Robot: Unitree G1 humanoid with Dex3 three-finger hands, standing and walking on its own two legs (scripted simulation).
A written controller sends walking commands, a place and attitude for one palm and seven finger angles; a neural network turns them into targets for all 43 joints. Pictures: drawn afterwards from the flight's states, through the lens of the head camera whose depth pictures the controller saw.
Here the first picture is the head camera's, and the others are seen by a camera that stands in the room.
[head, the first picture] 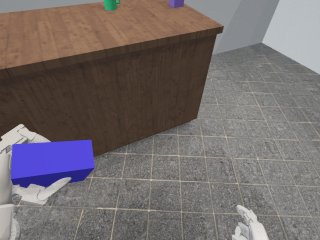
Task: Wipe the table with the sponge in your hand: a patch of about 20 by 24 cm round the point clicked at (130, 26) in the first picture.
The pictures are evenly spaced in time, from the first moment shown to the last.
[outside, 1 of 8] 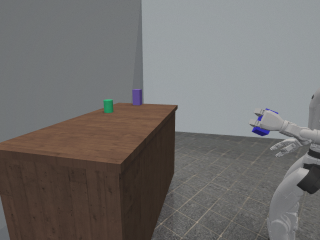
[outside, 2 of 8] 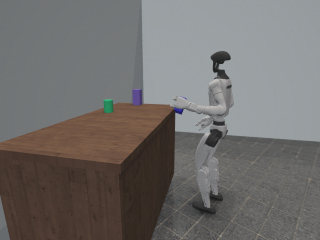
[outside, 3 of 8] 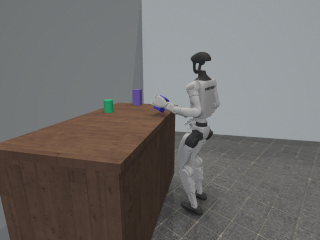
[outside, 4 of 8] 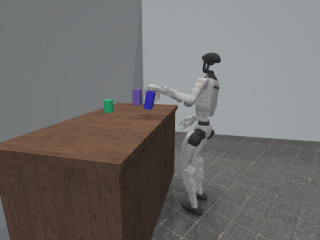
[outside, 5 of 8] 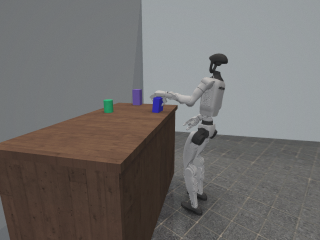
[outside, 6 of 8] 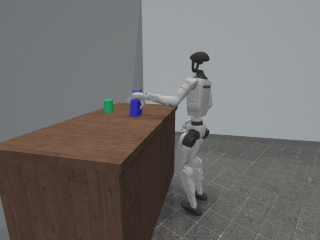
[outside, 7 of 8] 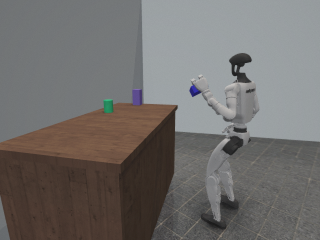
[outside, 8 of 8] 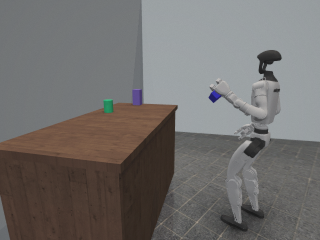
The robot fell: no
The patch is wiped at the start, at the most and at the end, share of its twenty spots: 0.00 1.00 1.00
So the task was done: no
